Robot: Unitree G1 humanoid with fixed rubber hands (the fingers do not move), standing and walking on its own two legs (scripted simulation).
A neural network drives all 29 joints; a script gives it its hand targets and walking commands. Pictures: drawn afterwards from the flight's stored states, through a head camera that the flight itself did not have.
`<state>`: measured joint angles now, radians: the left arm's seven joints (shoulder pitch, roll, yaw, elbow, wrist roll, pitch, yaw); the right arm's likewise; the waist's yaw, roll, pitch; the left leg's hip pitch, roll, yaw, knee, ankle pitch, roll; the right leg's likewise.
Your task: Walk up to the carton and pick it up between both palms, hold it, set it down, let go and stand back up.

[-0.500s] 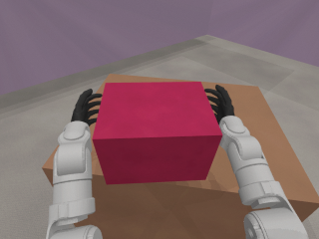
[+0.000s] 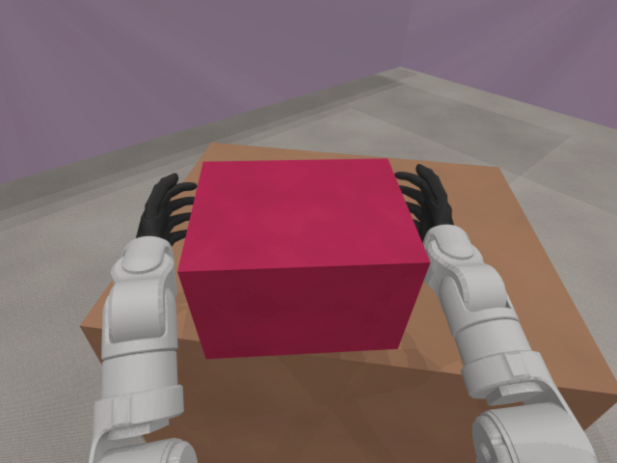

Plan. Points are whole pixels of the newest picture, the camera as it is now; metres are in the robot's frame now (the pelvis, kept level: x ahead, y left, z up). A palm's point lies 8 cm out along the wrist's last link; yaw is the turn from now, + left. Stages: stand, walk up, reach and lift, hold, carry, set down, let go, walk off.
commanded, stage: hold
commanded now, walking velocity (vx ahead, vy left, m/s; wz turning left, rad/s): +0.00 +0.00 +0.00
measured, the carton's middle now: (300, 255) +0.36 +0.00 +0.14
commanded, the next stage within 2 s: set down in 0.52 s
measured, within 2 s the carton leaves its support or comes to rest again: neither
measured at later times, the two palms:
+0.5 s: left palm (158, 237) +0.35 +0.17 +0.18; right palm (435, 225) +0.36 -0.17 +0.18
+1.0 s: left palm (171, 230) +0.38 +0.17 +0.17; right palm (430, 239) +0.37 -0.17 +0.15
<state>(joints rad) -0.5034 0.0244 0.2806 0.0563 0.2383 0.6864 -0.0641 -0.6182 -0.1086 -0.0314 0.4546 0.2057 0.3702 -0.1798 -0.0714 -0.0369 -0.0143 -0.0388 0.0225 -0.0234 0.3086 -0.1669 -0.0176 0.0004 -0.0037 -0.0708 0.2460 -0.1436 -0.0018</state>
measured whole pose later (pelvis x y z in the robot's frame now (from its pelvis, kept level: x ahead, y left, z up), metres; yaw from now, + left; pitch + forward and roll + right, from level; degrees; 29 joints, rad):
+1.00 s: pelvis +0.01 +0.00 +0.00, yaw +1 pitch -7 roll -1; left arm -0.57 -0.01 0.31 0.25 0.30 0.42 -0.09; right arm -0.57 -0.05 -0.15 0.61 0.02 0.04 -0.13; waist -0.05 -0.04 0.05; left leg 0.01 0.02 -0.03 0.29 -0.17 -0.02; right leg 0.05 -0.01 -0.08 0.23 -0.16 0.00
